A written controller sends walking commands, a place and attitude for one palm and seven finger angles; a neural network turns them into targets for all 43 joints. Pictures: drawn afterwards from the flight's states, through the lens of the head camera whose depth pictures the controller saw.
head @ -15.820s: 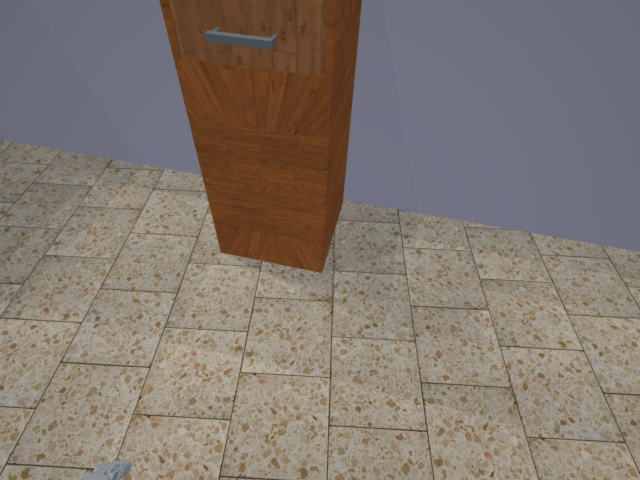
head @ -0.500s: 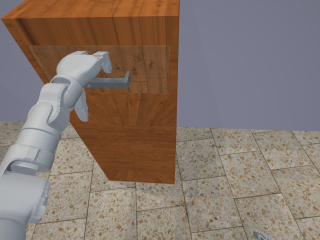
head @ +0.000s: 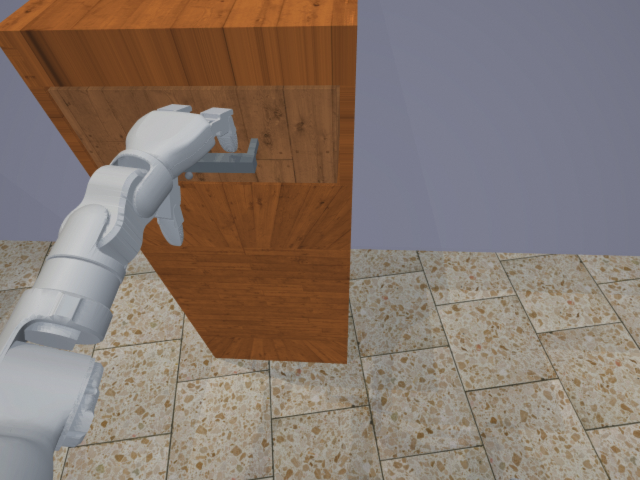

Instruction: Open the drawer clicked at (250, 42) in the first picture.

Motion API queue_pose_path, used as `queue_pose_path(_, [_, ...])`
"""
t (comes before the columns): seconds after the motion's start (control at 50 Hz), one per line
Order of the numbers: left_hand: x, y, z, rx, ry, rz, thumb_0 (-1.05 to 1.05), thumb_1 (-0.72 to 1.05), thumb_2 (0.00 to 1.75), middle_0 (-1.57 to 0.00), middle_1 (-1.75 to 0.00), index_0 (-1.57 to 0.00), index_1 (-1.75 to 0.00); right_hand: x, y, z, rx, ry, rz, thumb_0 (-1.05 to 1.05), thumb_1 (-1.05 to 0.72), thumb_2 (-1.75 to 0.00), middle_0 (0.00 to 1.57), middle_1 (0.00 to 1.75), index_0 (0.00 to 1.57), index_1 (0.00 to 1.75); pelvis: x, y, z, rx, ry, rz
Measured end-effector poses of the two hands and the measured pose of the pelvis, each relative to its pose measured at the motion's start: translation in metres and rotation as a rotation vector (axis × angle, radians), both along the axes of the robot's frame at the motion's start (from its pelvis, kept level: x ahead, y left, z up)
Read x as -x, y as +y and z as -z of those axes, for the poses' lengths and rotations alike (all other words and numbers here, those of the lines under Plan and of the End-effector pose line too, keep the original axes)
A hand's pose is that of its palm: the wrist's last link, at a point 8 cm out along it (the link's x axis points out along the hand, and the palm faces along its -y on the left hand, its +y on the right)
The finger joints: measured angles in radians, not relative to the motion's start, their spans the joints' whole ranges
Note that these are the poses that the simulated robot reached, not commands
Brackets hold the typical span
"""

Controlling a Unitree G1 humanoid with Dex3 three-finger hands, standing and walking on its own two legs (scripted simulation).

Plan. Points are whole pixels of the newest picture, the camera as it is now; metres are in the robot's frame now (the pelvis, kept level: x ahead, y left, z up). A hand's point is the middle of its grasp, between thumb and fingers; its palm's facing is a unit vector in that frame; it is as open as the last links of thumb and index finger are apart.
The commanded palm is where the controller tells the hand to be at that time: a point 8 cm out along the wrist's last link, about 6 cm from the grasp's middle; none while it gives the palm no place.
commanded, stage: move the hooked fingers above the handle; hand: left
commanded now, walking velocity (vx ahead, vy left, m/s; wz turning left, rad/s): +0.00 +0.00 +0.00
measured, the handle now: (200, 153) +0.52 +0.20 +0.12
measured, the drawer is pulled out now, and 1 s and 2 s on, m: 0.00 0.00 0.00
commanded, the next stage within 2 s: none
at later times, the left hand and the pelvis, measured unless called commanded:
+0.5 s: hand (177, 179) +0.44 +0.20 +0.15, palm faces -0.08 +0.01 -1.00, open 13.8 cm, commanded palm +0.44 +0.22 +0.24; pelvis +0.00 +0.00 +0.00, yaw +0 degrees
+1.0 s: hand (190, 174) +0.45 +0.19 +0.14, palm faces -0.09 -0.02 -1.00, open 13.8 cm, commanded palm +0.44 +0.22 +0.24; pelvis +0.00 +0.00 +0.00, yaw -1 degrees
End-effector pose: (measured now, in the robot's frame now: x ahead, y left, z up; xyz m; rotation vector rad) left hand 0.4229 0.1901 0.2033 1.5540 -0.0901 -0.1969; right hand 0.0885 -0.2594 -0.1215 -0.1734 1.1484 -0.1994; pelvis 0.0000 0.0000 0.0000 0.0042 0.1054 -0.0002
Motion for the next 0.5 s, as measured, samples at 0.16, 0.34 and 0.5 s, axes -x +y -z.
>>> queue_pose_path(0.16, [-0.022, 0.018, -0.043, 0.041, -0.209, -0.114, 0.01, -0.49, 0.31, -0.33, -1.21, -0.32, -1.21, -0.007, 0.005, 0.003, -0.021, -0.013, -0.005, 0.01, -0.91, -0.89, 0.20, 0.30, 0.20, 0.29, 0.001, 0.001, 0.000, 0.000, 0.021, 0.012])
queue_pose_path(0.34, [-0.017, 0.031, -0.027, -0.024, -0.014, -0.268, 0.00, -0.49, 0.31, -0.37, -1.24, -0.33, -1.23, -0.017, 0.011, 0.001, -0.064, -0.056, 0.014, 0.01, -0.91, -0.89, 0.20, 0.30, 0.20, 0.30, 0.000, 0.000, -0.001, -0.004, 0.006, 0.025])
queue_pose_path(0.5, [0.004, 0.012, 0.001, -0.021, 0.013, -0.041, 0.00, -0.49, 0.31, -0.33, -1.21, -0.32, -1.21, -0.021, -0.002, -0.009, 0.018, -0.071, -0.021, 0.01, -0.91, -0.89, 0.20, 0.30, 0.20, 0.30, 0.003, -0.003, 0.000, 0.000, -0.004, -0.005])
